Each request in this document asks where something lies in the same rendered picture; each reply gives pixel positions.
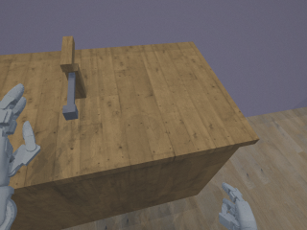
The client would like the right robot hand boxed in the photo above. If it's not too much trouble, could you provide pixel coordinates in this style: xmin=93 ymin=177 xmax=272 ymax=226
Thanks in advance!
xmin=219 ymin=182 xmax=258 ymax=230

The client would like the counter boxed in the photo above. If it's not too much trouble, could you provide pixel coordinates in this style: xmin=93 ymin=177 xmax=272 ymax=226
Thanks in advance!
xmin=0 ymin=35 xmax=260 ymax=230

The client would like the left robot hand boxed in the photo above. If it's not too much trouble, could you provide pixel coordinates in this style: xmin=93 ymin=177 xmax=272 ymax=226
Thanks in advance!
xmin=0 ymin=83 xmax=40 ymax=187

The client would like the tap lever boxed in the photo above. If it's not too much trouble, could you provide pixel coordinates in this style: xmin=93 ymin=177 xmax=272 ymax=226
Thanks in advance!
xmin=62 ymin=72 xmax=79 ymax=121

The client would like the left robot forearm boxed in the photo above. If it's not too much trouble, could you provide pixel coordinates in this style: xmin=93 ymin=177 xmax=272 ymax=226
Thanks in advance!
xmin=0 ymin=186 xmax=17 ymax=230

